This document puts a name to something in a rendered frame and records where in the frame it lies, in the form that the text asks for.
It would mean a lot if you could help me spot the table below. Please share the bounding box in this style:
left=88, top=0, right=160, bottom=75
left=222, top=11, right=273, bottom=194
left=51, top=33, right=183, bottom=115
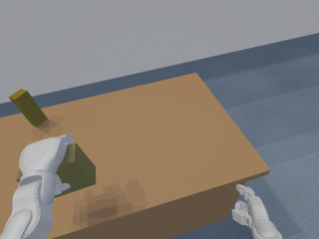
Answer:
left=0, top=73, right=271, bottom=239

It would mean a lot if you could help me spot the right robot forearm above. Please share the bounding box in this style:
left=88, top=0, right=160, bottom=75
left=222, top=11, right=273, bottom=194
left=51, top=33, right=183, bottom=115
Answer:
left=251, top=218, right=282, bottom=239

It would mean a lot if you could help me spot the robot left hand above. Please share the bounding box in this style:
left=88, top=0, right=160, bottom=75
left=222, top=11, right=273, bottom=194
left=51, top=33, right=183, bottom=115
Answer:
left=19, top=133, right=74, bottom=196

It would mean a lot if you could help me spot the robot right hand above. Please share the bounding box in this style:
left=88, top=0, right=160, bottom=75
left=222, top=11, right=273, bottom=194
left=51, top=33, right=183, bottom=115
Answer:
left=231, top=183, right=269, bottom=228

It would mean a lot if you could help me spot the left robot forearm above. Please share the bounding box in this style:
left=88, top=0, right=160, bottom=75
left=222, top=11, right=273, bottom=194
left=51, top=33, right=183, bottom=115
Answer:
left=0, top=171, right=57, bottom=239

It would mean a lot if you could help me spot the sponge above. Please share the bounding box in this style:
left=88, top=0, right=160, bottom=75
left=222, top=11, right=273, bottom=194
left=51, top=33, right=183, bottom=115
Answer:
left=16, top=142, right=96, bottom=198

